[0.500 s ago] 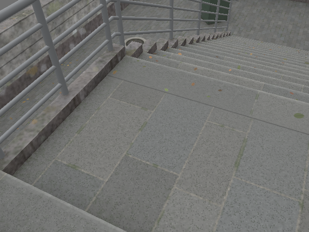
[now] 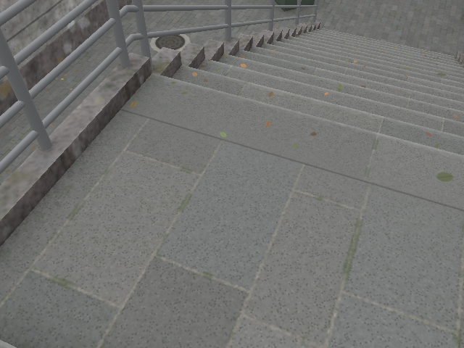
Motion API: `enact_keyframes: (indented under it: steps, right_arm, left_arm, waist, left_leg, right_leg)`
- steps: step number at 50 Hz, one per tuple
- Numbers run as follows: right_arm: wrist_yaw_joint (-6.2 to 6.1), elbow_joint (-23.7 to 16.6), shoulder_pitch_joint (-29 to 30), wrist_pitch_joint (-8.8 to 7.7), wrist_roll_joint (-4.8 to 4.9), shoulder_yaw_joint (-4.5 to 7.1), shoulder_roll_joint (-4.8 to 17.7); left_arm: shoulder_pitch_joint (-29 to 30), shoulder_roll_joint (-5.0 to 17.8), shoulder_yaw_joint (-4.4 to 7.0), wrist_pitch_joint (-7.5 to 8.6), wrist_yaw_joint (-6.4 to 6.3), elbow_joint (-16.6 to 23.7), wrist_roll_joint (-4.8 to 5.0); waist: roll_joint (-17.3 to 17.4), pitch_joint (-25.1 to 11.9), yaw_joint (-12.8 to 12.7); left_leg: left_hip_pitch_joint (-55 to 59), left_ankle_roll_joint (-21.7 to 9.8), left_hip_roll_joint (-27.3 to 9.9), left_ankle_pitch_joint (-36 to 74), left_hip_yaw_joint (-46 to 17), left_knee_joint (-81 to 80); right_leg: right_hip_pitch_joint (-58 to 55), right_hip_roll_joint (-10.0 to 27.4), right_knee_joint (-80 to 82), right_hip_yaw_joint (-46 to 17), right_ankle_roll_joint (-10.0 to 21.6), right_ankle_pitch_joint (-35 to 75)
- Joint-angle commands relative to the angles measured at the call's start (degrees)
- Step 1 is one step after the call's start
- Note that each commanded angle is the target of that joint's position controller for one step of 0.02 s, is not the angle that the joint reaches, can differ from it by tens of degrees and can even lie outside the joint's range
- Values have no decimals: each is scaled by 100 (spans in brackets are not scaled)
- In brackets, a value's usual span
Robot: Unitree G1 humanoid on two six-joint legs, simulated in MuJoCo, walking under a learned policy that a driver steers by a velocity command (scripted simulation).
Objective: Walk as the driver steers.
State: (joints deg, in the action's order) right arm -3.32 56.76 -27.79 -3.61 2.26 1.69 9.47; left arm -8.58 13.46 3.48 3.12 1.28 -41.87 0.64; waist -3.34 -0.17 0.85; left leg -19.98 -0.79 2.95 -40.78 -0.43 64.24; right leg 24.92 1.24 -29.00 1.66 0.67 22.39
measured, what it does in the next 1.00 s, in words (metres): goes down: right foot 0.16 m lower, then left foot 0.16 m lower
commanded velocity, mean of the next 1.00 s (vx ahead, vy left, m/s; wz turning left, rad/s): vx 0.31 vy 0.00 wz -0.17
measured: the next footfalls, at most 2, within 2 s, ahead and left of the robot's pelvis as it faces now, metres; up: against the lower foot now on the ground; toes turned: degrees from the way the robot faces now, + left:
right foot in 0.02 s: +0.10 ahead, -0.08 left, -0.16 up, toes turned -2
left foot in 0.56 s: +0.55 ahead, +0.17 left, -0.33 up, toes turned -2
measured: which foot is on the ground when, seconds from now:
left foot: down 0.00-0.00, up 0.02-0.54, down 0.56-1.00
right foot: up 0.00-0.00, down 0.02-0.56, up 0.58-1.00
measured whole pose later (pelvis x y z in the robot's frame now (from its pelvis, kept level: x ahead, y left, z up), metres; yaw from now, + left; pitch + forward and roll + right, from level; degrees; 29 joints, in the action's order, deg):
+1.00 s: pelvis +0.48 +0.09 -0.23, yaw -13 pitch +2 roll +1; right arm -2.8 48.9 -11.6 0.0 -0.6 3.6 14.6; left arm -5.5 14.6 5.0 -3.5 -0.8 -37.9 0.6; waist -1.4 0.1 1.7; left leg -13.4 -3.1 -1.5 -12.2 11.9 23.7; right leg 34.3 3.4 -49.9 -2.9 -3.2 -9.1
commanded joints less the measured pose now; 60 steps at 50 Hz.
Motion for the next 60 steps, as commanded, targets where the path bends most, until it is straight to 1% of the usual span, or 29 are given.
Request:
enact_keyframes:
  steps: [1,2,3,4,5,6,7,8,11,13,15,17,20,24,26,28,29,30,31,33,34,36,41,47,54,57,58,59,60]
  right_arm:
    - [-23,-417,1139,18,38,146,517]
    - [147,-611,590,-72,-144,48,-43]
    - [278,-854,-89,-261,-10,-38,-77]
    - [345,-840,18,-352,75,-11,154]
    - [348,-958,392,-358,71,136,657]
    - [259,-1141,784,-241,104,90,568]
    - [198,-1167,1360,-73,69,150,812]
    - [158,-1203,1509,40,5,182,828]
    - [241,-1357,1906,70,-295,66,260]
    - [377,-1270,1880,58,-256,121,403]
    - [463,-1536,2876,-60,-254,134,482]
    - [619,-1894,3959,-239,-211,104,426]
    - [934,-1928,4080,-324,-267,31,246]
    - [849,-1835,3671,-170,-101,96,536]
    - [762,-1427,2732,-226,-218,191,725]
    - [734,-622,508,-226,-306,401,1141]
    - [752,-288,-475,-256,-485,343,1460]
    - [769,-218,-304,-255,-431,355,1626]
    - [781,-524,301,-146,-353,271,1203]
    - [677,-943,1821,-73,-312,133,881]
    - [535,-1091,2204,-64,-394,174,1047]
    - [379,-991,2264,-88,-528,133,1115]
    - [69,-856,1744,-21,-338,206,1121]
    - [10,-1049,1652,299,-277,350,1296]
    - [118,-1307,1606,486,-165,550,1670]
    - [173,-1250,1310,500,-182,562,1518]
    - [222,-1484,1479,428,-379,483,1232]
    - [262,-1934,2059,356,-423,372,1094]
    - [297,-1930,2478,310,-287,442,1311]
  left_arm:
    - [-2925,33,96,-45,-68,-670,-131]
    - [-3326,103,-21,70,20,-908,-270]
    - [-3157,529,17,103,21,-886,-192]
    - [-3020,590,85,81,49,-879,-141]
    - [-2606,618,96,124,129,-752,-109]
    - [-1917,1157,246,136,82,-771,-204]
    - [-1141,435,-25,161,23,-483,-168]
    - [-871,548,-52,211,-73,-473,-215]
    - [-1359,608,-23,174,-293,-825,-102]
    - [-1684,652,29,183,-271,-931,-87]
    - [-2574,270,-35,203,-362,-1231,49]
    - [-3309,234,-34,224,-397,-1347,7]
    - [-2486,238,-77,70,-396,-1013,-16]
    - [-2227,278,-30,9,-347,-983,177]
    - [-2261,366,4,-71,-373,-1020,149]
    - [-2183,275,30,-103,-296,-1238,31]
    - [-2378,-144,3,-18,-284,-1307,84]
    - [-3663,-59,-86,19,-203,-1252,368]
    - [-3383,314,-76,16,-181,-1130,330]
    - [-2428,438,-27,-191,-330,-822,308]
    - [-1957,479,41,-343,-438,-676,230]
    - [-1777,310,101,-507,-492,-466,34]
    - [-846,187,143,-423,-402,130,11]
    - [133,283,177,-625,-238,664,-5]
    - [651,458,214,-641,17,1137,43]
    - [163,746,355,-600,-16,1033,17]
    - [-287,1468,561,-562,-100,1040,-39]
    - [-510,1813,611,-511,-66,1132,-157]
    - [-767,1563,530,-437,-28,1097,-269]
  waist:
    - [-254,-103,-1636]
    - [-875,-567,-1186]
    - [-1799,-929,-575]
    - [-1327,-957,-542]
    - [-172,-747,-322]
    - [-494,-627,71]
    - [767,123,318]
    - [734,590,427]
    - [133,284,219]
    - [275,106,110]
    - [285,286,-449]
    - [11,529,-937]
    - [111,664,-861]
    - [-98,749,-722]
    - [-51,391,-436]
    - [225,-447,642]
    - [1485,-1138,823]
    - [2298,-2343,166]
    - [1763,-2736,248]
    - [459,-2174,-279]
    - [622,-1556,-314]
    - [721,-777,-566]
    - [954,-955,-360]
    - [766,-205,-39]
    - [962,-172,185]
    - [558,-481,12]
    - [-627,-741,-63]
    - [-1605,-1147,-324]
    - [-567,-1549,-649]
  left_leg:
    - [-1711,-323,254,1284,-18,3303]
    - [-3665,-549,453,-237,-760,4989]
    - [-4609,-757,190,384,-1591,4839]
    - [-5169,-692,53,822,-1659,4734]
    - [-5117,-676,-161,1700,-1493,3758]
    - [-5054,-436,-635,2000,-1192,3077]
    - [-4741,-108,-896,2616,-1077,2425]
    - [-3746,125,-1054,3038,-1052,1304]
    - [-2590,300,-1138,4146,-687,-149]
    - [-2707,36,-1019,4821,-509,-145]
    - [-4335,-128,-1084,5125,-779,-941]
    - [-5134,-215,-1019,5201,-679,-1764]
    - [-2003,-233,-604,7309,-104,-3276]
    - [-948,-143,-497,6957,-173,-3981]
    - [-397,-115,-622,7242,-249,-4831]
    - [2760,-268,-1113,8592,-286,-4769]
    - [4690,-512,-1939,11953,-777,-2970]
    - [5868,-1375,-2911,12916,-1655,-1898]
    - [5469,-1460,-2695,11051,-1681,-2283]
    - [2824,-1721,-2680,5905,-2176,-3780]
    - [1499,-1784,-2976,5666,-2488,-4246]
    - [72,-1558,-2407,6197,-1425,-4530]
    - [913,-1336,-2135,6744,-509,-4594]
    - [942,-1179,-2123,3980,-78,-5050]
    - [1346,-964,-2351,4184,257,-4380]
    - [964,-212,-1948,4185,890,-3145]
    - [-556,325,-1284,3006,1467,-1385]
    - [-2229,649,-525,153,840,228]
    - [-2543,635,-502,74,-61,1060]
  right_leg:
    - [-3209,830,2052,-433,846,437]
    - [-4834,1212,-277,-998,839,2168]
    - [-5231,1721,-1048,-1534,920,3139]
    - [-5058,1978,-913,-1901,1262,2263]
    - [-4185,1883,-425,-2019,1401,238]
    - [-3192,2535,354,-3580,1917,-2386]
    - [-1892,2324,860,-3488,1842,-2293]
    - [-609,2049,1010,-3133,1763,-1944]
    - [-301,1126,816,-1867,1431,-1037]
    - [-884,1054,487,-1651,1365,-927]
    - [-2660,1144,-43,-1939,1248,-1820]
    - [-3529,1184,-185,-2191,1226,-2611]
    - [-997,633,-34,-1187,938,-3890]
    - [-1380,429,-1042,-866,548,-3403]
    - [-2223,254,-2482,-979,417,-2781]
    - [-484,-180,-5334,-811,-6,-3816]
    - [1247,-986,-7786,-1024,-290,-8333]
    - [2280,-722,-8574,-1832,-443,-7850]
    - [2409,-276,-7623,-1755,-494,-7314]
    - [1807,316,-6516,-1147,-423,-5425]
    - [1536,289,-6574,-1054,-385,-4549]
    - [905,356,-5434,-1006,-481,-4041]
    - [996,418,-3293,-975,-563,-3303]
    - [1183,334,-2296,-655,-388,-2865]
    - [554,94,-1202,77,-130,-4202]
    - [-1029,-87,303,19,289,-2387]
    - [-2465,927,151,-1458,738,415]
    - [-3128,2081,186,-3188,1983,1968]
    - [-3238,2074,280,-2935,2233,1793]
